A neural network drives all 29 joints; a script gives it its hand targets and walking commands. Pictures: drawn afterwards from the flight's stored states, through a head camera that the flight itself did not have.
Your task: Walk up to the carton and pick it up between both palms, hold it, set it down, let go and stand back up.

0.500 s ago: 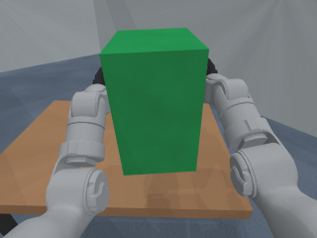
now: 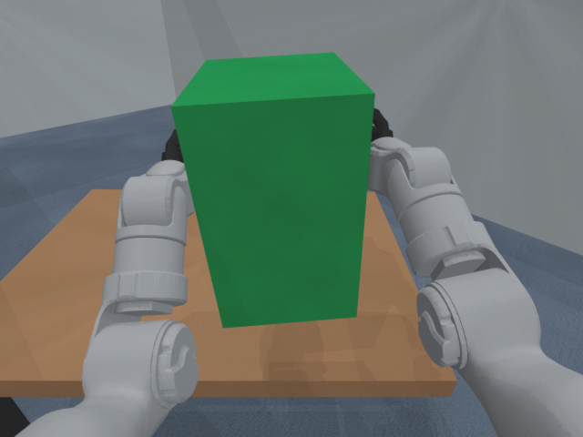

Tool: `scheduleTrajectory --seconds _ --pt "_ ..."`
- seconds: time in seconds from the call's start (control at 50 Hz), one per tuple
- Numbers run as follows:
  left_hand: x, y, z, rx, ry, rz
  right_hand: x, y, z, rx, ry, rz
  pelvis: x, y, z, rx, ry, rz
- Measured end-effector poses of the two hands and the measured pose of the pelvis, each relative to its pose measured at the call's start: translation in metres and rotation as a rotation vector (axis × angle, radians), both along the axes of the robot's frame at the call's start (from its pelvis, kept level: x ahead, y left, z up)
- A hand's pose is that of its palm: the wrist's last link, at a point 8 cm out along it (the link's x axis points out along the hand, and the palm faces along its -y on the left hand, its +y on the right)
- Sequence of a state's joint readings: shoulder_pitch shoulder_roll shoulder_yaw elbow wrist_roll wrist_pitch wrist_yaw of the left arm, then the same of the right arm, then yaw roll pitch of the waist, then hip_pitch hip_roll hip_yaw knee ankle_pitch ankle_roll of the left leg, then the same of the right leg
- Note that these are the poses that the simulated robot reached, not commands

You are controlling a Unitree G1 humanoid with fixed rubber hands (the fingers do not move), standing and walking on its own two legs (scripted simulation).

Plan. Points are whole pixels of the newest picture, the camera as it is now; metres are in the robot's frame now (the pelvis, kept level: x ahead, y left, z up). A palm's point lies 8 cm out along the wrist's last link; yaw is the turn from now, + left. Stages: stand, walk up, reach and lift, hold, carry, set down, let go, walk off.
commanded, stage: hold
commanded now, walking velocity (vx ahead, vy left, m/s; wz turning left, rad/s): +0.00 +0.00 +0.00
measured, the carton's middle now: (279, 186) +0.36 +0.00 +0.26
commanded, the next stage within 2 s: none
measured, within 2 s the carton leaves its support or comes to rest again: neither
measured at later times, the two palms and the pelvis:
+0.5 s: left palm (180, 171) +0.38 +0.13 +0.28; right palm (380, 155) +0.38 -0.13 +0.30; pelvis +0.00 +0.00 +0.00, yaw +0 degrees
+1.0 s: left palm (177, 176) +0.37 +0.13 +0.28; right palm (382, 156) +0.37 -0.13 +0.30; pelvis +0.00 +0.00 +0.00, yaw +0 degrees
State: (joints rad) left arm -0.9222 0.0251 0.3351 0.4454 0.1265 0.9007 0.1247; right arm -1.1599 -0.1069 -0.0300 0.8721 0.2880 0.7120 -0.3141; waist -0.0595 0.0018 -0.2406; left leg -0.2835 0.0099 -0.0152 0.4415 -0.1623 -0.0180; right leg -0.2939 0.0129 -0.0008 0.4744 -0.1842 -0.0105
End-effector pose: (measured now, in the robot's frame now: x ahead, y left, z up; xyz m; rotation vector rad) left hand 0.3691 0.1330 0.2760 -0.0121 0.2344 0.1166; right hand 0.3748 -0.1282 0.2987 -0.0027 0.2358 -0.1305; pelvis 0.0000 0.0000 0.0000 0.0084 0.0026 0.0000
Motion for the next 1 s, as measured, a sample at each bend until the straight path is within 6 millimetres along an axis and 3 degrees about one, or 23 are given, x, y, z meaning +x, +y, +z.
scheduleTrajectory --seconds 0.24,0.68,1.0 --pt "-0.001 -0.005 0.007 0.009 -0.005 -0.008 -0.003 -0.005 0.003 -0.003 -0.005 -0.006 -0.003 0.0 0.0 0.0 -0.004 0.0" --pt "0.015 -0.002 0.0 0.006 0.008 0.0 0.015 -0.002 -0.004 0.0 0.01 0.0 0.009 0.0 0.001 0.0 0.012 0.0" --pt "-0.002 -0.002 0.003 -0.003 -0.016 -0.007 -0.005 -0.002 0.003 0.004 -0.012 -0.007 -0.001 0.0 0.0 0.0 -0.002 0.001"
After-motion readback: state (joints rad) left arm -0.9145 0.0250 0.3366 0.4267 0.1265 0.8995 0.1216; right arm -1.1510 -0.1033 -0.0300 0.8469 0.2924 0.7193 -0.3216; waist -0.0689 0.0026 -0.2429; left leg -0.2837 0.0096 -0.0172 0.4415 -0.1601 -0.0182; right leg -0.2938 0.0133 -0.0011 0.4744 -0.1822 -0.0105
